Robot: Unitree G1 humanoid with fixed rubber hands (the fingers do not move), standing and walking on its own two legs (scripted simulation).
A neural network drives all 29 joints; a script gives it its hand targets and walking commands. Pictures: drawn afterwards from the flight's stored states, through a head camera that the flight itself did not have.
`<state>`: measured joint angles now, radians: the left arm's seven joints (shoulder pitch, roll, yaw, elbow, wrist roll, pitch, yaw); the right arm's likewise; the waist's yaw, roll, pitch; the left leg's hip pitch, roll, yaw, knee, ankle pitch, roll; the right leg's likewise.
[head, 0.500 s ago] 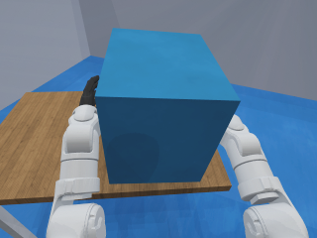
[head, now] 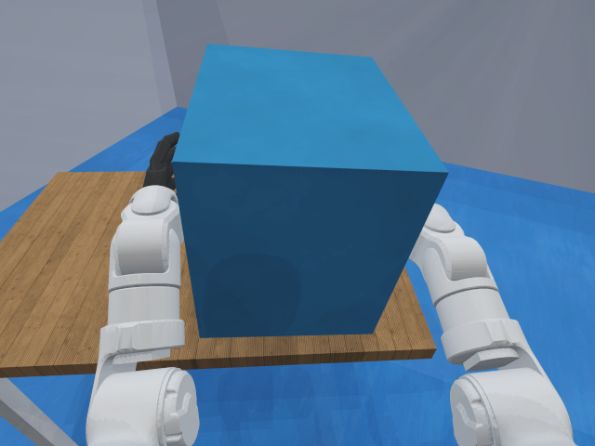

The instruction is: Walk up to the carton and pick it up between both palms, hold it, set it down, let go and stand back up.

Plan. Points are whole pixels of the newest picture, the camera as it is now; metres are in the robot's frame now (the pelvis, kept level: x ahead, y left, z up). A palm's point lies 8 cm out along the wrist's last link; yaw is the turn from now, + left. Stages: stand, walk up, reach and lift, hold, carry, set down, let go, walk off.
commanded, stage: hold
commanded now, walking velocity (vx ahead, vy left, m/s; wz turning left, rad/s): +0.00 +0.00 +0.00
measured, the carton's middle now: (290, 189) +0.41 +0.01 +0.19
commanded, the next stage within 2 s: none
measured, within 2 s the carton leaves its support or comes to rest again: neither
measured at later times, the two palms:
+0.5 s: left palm (167, 196) +0.37 +0.17 +0.21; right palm (424, 212) +0.36 -0.16 +0.18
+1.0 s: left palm (167, 197) +0.37 +0.17 +0.20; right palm (420, 210) +0.37 -0.16 +0.18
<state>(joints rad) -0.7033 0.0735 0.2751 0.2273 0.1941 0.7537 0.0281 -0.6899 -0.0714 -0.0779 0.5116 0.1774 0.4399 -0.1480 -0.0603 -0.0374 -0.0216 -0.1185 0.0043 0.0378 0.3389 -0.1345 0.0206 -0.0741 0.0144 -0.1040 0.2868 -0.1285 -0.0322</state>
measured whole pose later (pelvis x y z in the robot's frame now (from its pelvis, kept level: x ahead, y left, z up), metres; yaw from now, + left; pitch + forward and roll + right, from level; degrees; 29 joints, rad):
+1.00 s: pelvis +0.00 +0.00 +0.00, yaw +0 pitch -6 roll -1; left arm -0.67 0.05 0.26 0.19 0.21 0.75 0.03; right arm -0.66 -0.09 -0.06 0.48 0.19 0.43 -0.14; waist -0.07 -0.03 -0.01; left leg -0.10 0.01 0.04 0.35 -0.15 0.02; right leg -0.05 0.02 -0.10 0.28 -0.13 -0.03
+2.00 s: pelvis +0.00 +0.00 +0.00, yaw +0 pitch -6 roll -1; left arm -0.64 0.06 0.26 0.14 0.20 0.76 0.03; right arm -0.65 -0.09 -0.04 0.45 0.21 0.43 -0.16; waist -0.06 -0.04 -0.01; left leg -0.10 0.01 0.04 0.35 -0.15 0.02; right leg -0.05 0.02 -0.10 0.28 -0.13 -0.03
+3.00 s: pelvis +0.01 +0.00 +0.00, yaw +0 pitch -6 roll -1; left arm -0.60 0.03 0.25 0.09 0.21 0.78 0.03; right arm -0.61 -0.09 -0.04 0.41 0.22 0.44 -0.16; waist -0.07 -0.03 0.00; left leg -0.09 0.01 0.03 0.36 -0.16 0.02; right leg -0.03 0.02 -0.10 0.28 -0.14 -0.03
